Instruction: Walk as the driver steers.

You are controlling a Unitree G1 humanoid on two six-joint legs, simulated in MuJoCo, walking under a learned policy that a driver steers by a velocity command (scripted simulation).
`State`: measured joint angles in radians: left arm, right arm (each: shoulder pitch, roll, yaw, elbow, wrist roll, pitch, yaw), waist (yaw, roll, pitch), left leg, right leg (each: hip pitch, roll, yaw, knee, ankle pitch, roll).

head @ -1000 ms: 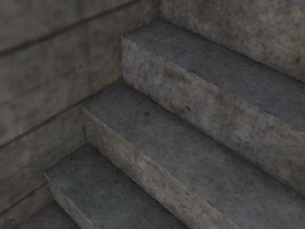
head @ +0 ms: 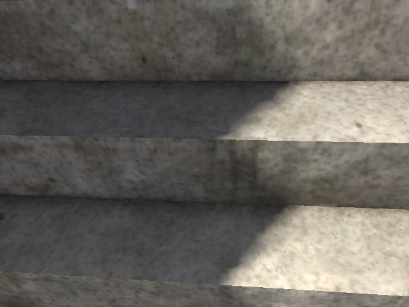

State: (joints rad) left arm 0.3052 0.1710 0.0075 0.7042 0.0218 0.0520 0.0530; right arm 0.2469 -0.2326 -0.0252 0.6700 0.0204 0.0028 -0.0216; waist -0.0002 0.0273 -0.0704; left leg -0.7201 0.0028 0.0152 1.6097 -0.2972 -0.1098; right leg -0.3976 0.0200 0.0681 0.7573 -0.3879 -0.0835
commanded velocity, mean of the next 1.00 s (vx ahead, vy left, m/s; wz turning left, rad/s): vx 0.28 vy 0.00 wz -0.08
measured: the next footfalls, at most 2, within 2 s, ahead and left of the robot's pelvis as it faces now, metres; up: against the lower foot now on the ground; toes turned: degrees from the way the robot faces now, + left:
left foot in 0.28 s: +0.10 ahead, +0.16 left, +0.00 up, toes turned +3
right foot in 0.60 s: +0.29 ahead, -0.05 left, +0.22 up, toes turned -5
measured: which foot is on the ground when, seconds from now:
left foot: up 0.00-0.26, down 0.28-0.64, up 0.66-1.00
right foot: down 0.00-0.26, up 0.28-0.58, down 0.60-1.00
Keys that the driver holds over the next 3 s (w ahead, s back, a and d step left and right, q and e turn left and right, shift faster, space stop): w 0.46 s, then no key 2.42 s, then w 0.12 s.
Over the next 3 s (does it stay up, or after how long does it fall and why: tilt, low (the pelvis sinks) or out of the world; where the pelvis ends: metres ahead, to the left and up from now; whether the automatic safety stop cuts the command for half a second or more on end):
stays up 0.26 0.07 0.24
